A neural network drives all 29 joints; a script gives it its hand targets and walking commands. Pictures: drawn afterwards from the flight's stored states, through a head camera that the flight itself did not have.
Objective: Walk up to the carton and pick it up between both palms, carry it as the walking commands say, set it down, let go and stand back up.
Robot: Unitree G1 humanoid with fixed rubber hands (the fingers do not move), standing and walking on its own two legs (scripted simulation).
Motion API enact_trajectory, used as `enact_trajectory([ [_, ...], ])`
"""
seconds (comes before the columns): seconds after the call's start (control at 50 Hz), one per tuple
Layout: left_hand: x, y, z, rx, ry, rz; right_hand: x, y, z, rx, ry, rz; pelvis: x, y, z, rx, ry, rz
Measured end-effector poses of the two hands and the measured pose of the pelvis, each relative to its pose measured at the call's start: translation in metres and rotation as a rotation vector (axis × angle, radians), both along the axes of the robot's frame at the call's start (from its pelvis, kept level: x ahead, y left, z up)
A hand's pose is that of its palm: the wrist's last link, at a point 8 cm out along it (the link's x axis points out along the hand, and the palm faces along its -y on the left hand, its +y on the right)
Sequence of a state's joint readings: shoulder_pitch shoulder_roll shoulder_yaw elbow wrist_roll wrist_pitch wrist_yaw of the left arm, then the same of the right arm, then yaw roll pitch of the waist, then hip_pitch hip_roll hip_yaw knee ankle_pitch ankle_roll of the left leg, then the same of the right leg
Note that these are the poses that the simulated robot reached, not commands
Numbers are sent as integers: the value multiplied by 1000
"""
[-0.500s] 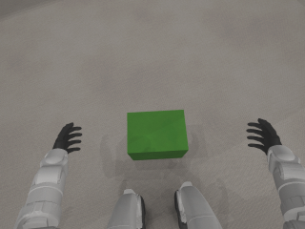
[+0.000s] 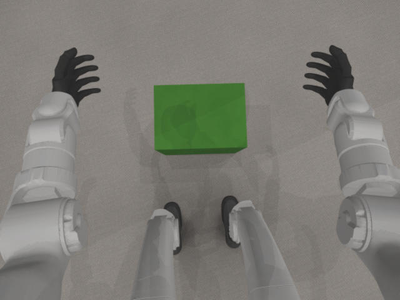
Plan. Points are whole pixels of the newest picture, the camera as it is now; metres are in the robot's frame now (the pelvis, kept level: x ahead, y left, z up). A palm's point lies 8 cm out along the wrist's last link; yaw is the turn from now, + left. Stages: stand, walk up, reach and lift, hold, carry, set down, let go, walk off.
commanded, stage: reach and lift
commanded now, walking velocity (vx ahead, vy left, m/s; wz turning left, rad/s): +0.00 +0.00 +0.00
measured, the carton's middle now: (199, 123) +0.50 -0.01 -0.54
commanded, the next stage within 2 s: none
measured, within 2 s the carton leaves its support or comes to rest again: neither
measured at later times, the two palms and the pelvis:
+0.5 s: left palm (93, 82) +0.53 +0.21 -0.15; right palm (317, 77) +0.50 -0.26 -0.14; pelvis +0.00 +0.01 -0.04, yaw +0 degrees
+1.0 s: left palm (120, 105) +0.53 +0.21 -0.31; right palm (286, 102) +0.50 -0.25 -0.31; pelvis -0.03 +0.01 -0.19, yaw +0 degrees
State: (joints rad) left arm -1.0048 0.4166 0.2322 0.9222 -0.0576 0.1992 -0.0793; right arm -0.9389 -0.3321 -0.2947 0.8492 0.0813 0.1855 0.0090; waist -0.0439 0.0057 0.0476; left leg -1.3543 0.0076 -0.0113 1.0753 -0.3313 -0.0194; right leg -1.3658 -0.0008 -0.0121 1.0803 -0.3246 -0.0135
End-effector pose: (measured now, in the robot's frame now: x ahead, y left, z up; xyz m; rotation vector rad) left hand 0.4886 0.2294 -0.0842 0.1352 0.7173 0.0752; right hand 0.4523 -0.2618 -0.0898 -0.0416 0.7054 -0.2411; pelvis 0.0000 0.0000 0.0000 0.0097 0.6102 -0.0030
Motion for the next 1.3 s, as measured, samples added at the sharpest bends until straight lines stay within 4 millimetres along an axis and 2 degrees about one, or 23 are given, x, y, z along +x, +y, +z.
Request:
enact_trajectory([
  [0.24,46,-22,-24,-59,-69,11,50,5,-12,39,-84,12,1,5,-19,-1,172,-6],
  [0.32,48,-23,-32,-52,-72,3,53,6,-21,39,-86,21,0,7,-22,0,204,-8],
  [0.48,43,-21,-59,-45,-49,-4,47,4,-49,43,-62,15,-3,7,-38,1,230,-6],
  [0.56,44,-23,-82,-50,-38,3,47,5,-73,48,-48,8,-5,7,-59,1,249,-5],
  [0.74,43,-22,-153,-45,-52,22,48,10,-145,36,-52,7,-11,6,-121,6,285,-6],
  [0.88,40,-20,-196,-43,-61,29,46,8,-188,28,-55,3,-20,7,-163,7,277,-2],
  [1.3,36,-28,-318,-30,-23,38,40,16,-315,31,-15,-12,-35,9,-258,8,167,-4],
])
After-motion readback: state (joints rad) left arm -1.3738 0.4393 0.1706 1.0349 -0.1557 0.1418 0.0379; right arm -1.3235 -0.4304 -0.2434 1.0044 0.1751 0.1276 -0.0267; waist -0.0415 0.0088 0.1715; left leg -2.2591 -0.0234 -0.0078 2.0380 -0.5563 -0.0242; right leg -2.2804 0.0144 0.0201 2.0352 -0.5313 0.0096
